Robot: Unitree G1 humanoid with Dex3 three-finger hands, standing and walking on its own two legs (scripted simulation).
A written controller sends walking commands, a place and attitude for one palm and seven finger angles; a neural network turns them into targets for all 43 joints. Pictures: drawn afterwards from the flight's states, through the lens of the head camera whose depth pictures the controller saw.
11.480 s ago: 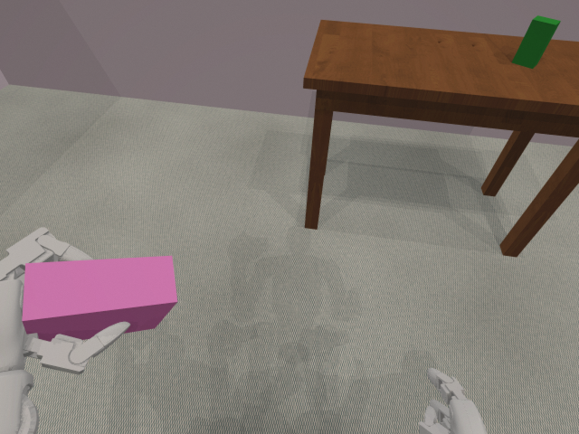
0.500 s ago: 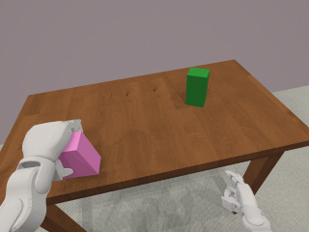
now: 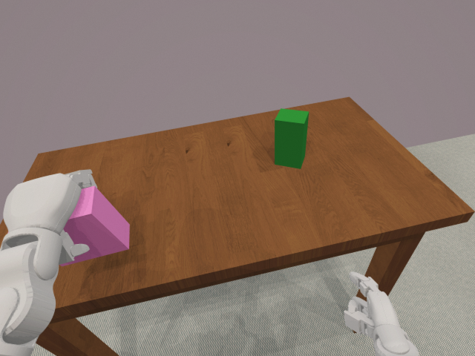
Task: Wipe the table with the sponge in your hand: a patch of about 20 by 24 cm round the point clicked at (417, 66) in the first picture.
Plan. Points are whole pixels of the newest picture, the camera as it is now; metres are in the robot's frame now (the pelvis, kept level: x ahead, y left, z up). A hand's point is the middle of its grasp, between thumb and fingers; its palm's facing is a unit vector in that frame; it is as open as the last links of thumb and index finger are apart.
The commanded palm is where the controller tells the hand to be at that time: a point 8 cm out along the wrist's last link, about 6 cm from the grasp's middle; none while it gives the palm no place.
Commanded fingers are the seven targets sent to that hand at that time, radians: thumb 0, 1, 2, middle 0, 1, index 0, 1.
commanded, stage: move the sponge above the wiping area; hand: left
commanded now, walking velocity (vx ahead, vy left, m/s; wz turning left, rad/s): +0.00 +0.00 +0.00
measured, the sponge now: (84, 234) +0.23 +0.31 +0.11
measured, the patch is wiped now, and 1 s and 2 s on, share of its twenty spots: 0.00 0.00 0.00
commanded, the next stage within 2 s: none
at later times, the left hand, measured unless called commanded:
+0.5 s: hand (69, 214) +0.25 +0.33 +0.14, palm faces +0.14 -0.07 -0.99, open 9.3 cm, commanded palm +0.21 +0.30 +0.20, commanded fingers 0.00 0.10 1.30 -1.20 -1.60 -1.20 -1.60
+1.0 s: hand (84, 225) +0.25 +0.32 +0.11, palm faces -0.01 -0.07 -1.00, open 9.3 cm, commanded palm +0.22 +0.31 +0.18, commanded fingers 0.00 0.10 1.30 -1.20 -1.60 -1.20 -1.60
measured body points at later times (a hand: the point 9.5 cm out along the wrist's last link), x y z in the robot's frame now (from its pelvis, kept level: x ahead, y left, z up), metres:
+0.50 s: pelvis +0.02 +0.01 +0.00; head +0.01 -0.03 +0.45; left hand +0.23 +0.33 +0.20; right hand +0.27 -0.18 -0.08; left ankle +0.04 +0.13 -0.74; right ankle +0.02 -0.10 -0.74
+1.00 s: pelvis +0.02 +0.02 +0.00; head +0.01 -0.03 +0.45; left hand +0.24 +0.32 +0.17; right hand +0.27 -0.17 -0.08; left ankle +0.04 +0.13 -0.74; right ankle +0.02 -0.10 -0.74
